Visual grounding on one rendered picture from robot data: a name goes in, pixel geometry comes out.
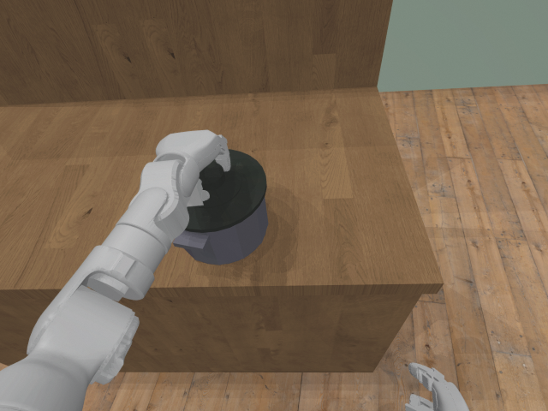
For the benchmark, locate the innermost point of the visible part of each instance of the left robot hand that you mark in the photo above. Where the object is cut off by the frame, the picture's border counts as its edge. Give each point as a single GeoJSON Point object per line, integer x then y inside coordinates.
{"type": "Point", "coordinates": [203, 146]}

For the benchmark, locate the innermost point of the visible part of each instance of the table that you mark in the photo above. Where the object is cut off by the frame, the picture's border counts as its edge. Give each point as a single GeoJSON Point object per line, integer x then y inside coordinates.
{"type": "Point", "coordinates": [88, 88]}

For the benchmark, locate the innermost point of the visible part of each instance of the left robot upper arm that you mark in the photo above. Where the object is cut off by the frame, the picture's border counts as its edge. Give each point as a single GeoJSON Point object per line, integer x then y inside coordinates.
{"type": "Point", "coordinates": [85, 343]}

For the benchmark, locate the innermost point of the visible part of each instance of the pot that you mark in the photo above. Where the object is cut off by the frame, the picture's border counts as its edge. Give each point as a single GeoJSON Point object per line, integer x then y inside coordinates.
{"type": "Point", "coordinates": [227, 245]}

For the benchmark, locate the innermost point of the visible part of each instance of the robot left forearm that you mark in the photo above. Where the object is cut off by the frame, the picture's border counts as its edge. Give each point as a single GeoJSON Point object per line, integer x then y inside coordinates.
{"type": "Point", "coordinates": [124, 264]}

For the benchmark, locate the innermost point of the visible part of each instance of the knob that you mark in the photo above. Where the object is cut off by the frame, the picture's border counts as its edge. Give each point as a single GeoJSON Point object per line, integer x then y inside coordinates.
{"type": "Point", "coordinates": [212, 177]}

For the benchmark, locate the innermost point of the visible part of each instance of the lid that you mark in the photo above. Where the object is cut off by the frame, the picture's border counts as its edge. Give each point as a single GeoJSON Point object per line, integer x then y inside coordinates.
{"type": "Point", "coordinates": [238, 198]}

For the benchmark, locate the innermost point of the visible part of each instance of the right robot hand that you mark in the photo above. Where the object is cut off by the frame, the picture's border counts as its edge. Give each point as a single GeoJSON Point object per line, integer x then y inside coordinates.
{"type": "Point", "coordinates": [445, 395]}

